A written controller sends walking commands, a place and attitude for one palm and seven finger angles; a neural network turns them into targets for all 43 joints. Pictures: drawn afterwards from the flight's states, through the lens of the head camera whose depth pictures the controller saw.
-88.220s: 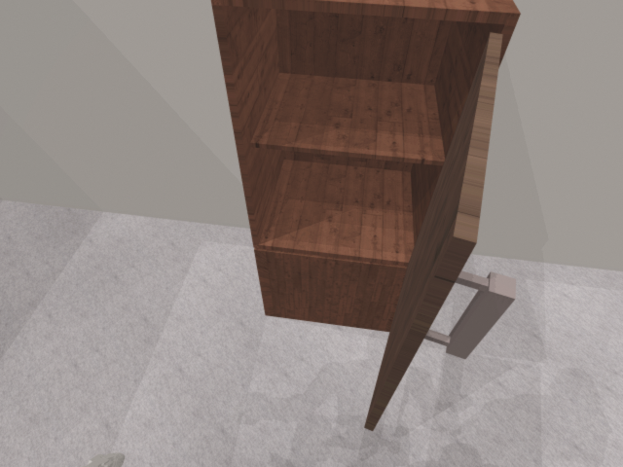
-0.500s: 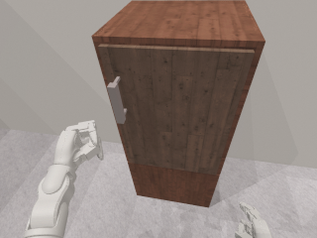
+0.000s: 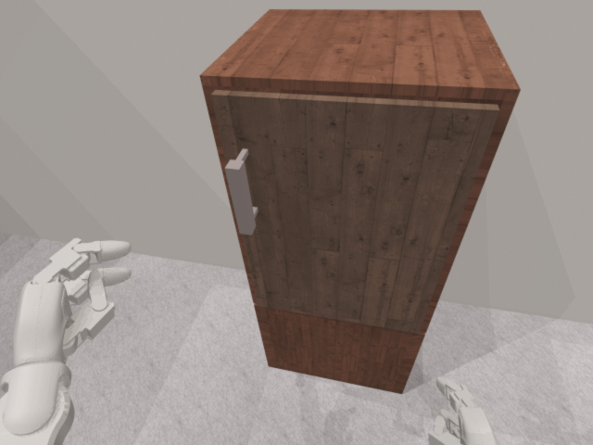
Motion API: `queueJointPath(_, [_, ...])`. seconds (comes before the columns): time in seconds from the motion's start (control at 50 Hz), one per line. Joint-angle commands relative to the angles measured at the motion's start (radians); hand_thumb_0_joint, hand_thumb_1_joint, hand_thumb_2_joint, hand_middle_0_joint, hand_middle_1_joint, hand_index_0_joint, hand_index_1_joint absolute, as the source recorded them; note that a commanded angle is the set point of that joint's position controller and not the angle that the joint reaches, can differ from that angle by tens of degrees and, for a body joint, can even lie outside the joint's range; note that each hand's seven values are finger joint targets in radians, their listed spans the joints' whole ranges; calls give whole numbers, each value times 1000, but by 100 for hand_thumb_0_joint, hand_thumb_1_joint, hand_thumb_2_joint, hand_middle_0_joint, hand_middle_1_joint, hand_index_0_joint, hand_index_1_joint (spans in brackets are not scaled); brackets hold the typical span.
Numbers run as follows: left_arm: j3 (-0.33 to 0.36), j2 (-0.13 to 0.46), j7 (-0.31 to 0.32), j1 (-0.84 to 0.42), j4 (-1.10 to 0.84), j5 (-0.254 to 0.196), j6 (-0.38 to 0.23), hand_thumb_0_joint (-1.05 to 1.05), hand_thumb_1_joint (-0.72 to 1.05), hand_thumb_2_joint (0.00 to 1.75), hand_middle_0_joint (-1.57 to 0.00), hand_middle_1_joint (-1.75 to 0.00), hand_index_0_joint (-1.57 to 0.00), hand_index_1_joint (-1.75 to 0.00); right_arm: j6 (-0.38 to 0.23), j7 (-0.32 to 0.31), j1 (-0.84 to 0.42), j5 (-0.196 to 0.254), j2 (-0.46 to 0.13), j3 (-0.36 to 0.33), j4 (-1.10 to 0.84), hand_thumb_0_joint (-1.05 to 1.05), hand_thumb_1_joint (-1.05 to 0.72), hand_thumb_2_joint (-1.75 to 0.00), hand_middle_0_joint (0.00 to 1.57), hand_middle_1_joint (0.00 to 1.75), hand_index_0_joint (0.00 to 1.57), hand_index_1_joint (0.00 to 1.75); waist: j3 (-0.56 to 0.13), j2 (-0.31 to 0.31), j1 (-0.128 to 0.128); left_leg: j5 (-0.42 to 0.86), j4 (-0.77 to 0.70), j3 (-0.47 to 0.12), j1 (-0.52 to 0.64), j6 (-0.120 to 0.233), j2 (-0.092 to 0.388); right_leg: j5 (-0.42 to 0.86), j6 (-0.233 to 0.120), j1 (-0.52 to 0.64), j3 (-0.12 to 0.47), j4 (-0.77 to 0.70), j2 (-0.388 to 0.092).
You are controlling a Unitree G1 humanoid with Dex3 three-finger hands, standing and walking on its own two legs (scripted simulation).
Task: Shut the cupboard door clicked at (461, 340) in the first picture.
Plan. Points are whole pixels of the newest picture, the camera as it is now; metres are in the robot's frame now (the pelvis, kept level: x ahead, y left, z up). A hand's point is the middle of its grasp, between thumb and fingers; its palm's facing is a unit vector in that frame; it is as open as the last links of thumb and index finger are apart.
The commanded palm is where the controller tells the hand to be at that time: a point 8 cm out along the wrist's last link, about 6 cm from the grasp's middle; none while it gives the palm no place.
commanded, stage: draw the hand back to the body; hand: left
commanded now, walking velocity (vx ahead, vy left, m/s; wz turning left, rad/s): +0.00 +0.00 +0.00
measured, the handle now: (245, 192) +0.51 +0.16 +0.07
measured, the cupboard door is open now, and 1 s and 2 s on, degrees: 0 0 0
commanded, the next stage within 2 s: step back with the hand held close in 0.54 s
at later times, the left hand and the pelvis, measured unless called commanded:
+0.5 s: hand (74, 316) +0.19 +0.26 +0.15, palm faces +0.48 -0.79 -0.38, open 7.4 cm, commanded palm +0.15 +0.30 +0.17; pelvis +0.01 +0.00 +0.00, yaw +0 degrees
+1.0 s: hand (56, 328) +0.18 +0.28 +0.15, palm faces +0.40 -0.77 -0.50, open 7.4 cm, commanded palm +0.13 +0.31 +0.17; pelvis -0.01 +0.01 -0.01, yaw +0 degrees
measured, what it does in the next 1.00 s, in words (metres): stands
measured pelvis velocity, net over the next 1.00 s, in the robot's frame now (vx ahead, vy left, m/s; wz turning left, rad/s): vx -0.01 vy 0.01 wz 0.00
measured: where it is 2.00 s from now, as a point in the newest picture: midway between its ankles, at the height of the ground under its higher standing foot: outside the picture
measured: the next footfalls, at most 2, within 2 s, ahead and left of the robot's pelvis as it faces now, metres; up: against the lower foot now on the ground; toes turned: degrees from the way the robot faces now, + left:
right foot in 1.88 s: -0.20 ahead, -0.11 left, +0.00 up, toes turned +2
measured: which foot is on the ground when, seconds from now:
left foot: down 0.00-1.00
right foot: down 0.00-1.00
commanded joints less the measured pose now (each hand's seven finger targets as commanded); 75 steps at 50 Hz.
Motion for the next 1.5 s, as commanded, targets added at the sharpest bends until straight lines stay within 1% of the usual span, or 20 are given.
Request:
queueJointPath(0.0, [151,205,23,-93,-287,2,-69,0,90,90,-39,-51,-39,-51,-58,-10,-148,-5,-101,-45,-167,0,-90,-90,20,30,20,30,-100,-3,10,187,-69,-25,-29,7,12,127,-21,35,1,-44,8])
queueJointPath(0.14, [237,242,32,15,-314,-6,-73,0,90,90,-20,-30,-20,-30,-67,-9,-135,-2,-100,-55,-164,0,-90,-90,20,30,20,30,-73,-8,18,187,-63,-21,-46,5,16,124,-20,24,0,-44,8])
queueJointPath(0.24, [174,198,35,-42,-294,4,-67,0,90,90,-20,-30,-20,-30,-77,-12,-129,-3,-111,-58,-153,0,-90,-90,20,30,20,30,-42,-18,2,165,-67,-24,-37,10,16,93,-16,-10,-3,-49,8])
queueJointPath(0.36, [218,241,40,-13,-308,3,-68,0,90,90,-20,-30,-20,-30,-80,-17,-133,-6,-109,-59,-149,0,-90,-90,20,30,20,30,-92,-34,19,212,-52,-21,-30,13,12,148,-17,32,3,-45,3])
queueJointPath(0.48, [225,239,39,-7,-320,-3,-68,0,90,90,-20,-30,-20,-30,-77,-17,-141,-6,-98,-54,-155,0,-90,-90,20,30,20,30,-76,7,20,200,-58,-17,-40,9,12,142,-18,35,7,-48,1])
queueJointPath(0.62, [207,214,33,8,-281,-7,-65,0,90,90,-20,-30,-20,-30,-70,-15,-143,-3,-96,-56,-155,0,-90,-90,20,30,20,30,-39,-30,15,170,-59,-11,-44,13,15,106,-13,5,10,-66,4])
queueJointPath(0.64, [212,221,34,2,-294,-6,-68,0,90,90,-20,-30,-20,-30,-70,-15,-140,-3,-97,-59,-156,0,-90,-90,20,30,20,30,-56,-41,14,167,-57,-11,-38,14,14,100,-13,8,11,-67,4])
queueJointPath(0.66, [363,388,53,-172,-343,9,-115,0,90,90,-20,-30,-20,-30,-51,-8,-128,14,-115,-50,-199,0,-90,-90,20,30,20,30,31,32,-23,84,-29,-41,-121,24,29,120,-21,-71,97,-114,-49])
queueJointPath(0.68, [278,281,42,-21,-281,3,-120,0,90,90,-20,-30,-20,-30,-41,-10,-118,2,-108,-67,-174,0,-90,-90,20,30,20,30,-45,-55,-26,104,24,-57,-133,30,34,132,-32,-69,94,-103,-87])
queueJointPath(0.7, [242,243,37,66,-261,2,-119,0,90,90,-20,-30,-20,-30,-30,-7,-115,0,-118,-74,-178,0,-90,-90,20,30,20,30,-73,-82,-31,134,55,-47,-109,30,32,163,-38,-91,109,-100,-101])
queueJointPath(0.78, [260,267,50,150,-338,-1,-134,0,90,90,-20,-30,-20,-30,4,-8,-103,0,-125,-89,-190,0,-90,-90,20,30,20,30,-176,-57,-43,250,87,-54,-129,16,47,297,-50,-64,90,-12,-128])
queueJointPath(0.9, [299,303,67,180,-381,-8,-133,0,90,90,-20,-30,-20,-30,38,-29,-103,7,-132,-97,-228,0,-90,-90,20,30,20,30,-222,-39,-43,435,56,-76,-151,10,88,395,-15,-46,55,102,-78])
queueJointPath(0.98, [290,296,72,172,-370,-6,-134,0,90,90,-20,-30,-20,-30,44,-36,-98,8,-135,-97,-235,0,-90,-90,20,30,20,30,-181,-35,-43,308,16,-95,-235,21,102,290,-6,-53,63,107,-61])
queueJointPath(1.16, [331,332,93,158,-418,22,-181,0,90,90,-20,-30,-20,-30,13,-31,-76,1,-151,-101,-236,0,-90,-90,20,30,20,30,-113,-17,-51,-238,-33,-132,-490,61,98,-56,-9,-61,121,61,-58])
queueJointPath(1.2, [302,297,94,142,-434,26,-194,0,90,90,-20,-30,-20,-30,0,-27,-64,1,-145,-95,-236,0,-90,-90,20,30,20,30,-99,-1,-57,-290,-41,-146,-524,66,107,-98,-8,-67,114,77,-50])
queueJointPath(1.26, [336,318,100,143,-430,36,-211,0,90,90,-20,-30,-20,-30,-21,-33,-60,-5,-156,-98,-228,0,-90,-90,20,30,20,30,-105,72,-54,-360,-110,-192,-618,87,149,-40,5,14,85,182,-2])
queueJointPath(1.32, [323,289,97,137,-425,40,-223,0,90,90,-20,-30,-20,-30,-37,-31,-48,-5,-149,-98,-222,0,-90,-90,20,30,20,30,-109,82,-54,-384,-111,-203,-696,99,166,41,9,82,90,262,17])
queueJointPath(1.4, [315,286,92,119,-425,40,-233,0,90,90,-20,-30,-20,-30,-51,-23,-34,-7,-143,-101,-210,0,-90,-90,20,30,20,30,-101,-38,-59,-372,18,-156,-656,76,105,-19,-15,-10,179,162,-36])
queueJointPath(1.46, [326,324,102,100,-421,36,-229,0,90,90,-20,-30,-20,-30,-46,-11,-37,-19,-135,-104,-188,0,-90,-90,20,30,20,30,-71,-151,-59,-256,236,-93,-455,23,31,-266,-88,-297,332,-71,-167])
queueJointPath(1.48, [287,293,104,98,-438,31,-231,0,90,90,-20,-30,-20,-30,-42,-5,-35,-15,-113,-94,-181,0,-90,-90,20,30,20,30,-92,-188,-64,-193,291,-82,-391,11,20,-262,-109,-338,315,-93,-209])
